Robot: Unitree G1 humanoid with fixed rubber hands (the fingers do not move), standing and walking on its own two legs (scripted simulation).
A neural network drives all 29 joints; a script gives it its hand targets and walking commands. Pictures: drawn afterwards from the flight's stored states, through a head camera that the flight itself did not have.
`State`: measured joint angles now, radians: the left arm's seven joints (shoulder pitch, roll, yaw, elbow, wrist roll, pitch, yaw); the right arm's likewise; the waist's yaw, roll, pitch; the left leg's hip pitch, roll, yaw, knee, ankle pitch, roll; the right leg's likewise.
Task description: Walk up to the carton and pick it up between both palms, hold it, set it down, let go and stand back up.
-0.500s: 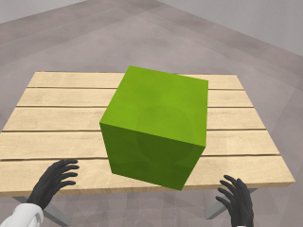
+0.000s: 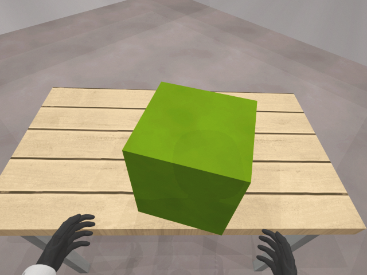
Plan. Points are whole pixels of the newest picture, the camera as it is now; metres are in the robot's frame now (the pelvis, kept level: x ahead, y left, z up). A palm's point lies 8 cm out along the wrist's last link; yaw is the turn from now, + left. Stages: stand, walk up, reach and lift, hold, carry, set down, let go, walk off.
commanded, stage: set down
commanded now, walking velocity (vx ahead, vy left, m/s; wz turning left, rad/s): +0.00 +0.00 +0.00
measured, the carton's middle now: (192, 161) +0.35 +0.01 +0.05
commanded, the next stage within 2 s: let go in 0.68 s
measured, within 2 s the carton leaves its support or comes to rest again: neither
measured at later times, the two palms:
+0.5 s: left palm (57, 258) +0.14 +0.25 +0.00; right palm (281, 273) +0.16 -0.19 -0.06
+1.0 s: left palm (62, 259) +0.14 +0.24 +0.00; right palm out of the picture +0.14 -0.23 -0.09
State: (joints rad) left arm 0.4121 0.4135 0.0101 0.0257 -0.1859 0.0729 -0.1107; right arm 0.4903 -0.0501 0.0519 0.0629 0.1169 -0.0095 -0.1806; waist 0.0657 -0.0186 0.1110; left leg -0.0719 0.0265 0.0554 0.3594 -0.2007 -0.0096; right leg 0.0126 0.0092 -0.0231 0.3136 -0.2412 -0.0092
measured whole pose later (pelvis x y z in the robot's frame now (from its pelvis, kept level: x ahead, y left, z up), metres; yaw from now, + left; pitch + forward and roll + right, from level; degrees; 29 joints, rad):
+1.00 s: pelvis -0.04 -0.02 +0.00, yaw +1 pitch -5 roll +1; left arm 0.16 0.26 0.04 0.38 -0.12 0.05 -0.07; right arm 0.21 -0.20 -0.03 0.65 -0.02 -0.09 -0.01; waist 0.08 0.07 0.04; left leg -0.14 0.03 0.04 0.39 -0.16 0.00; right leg -0.10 0.01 -0.04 0.43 -0.25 -0.03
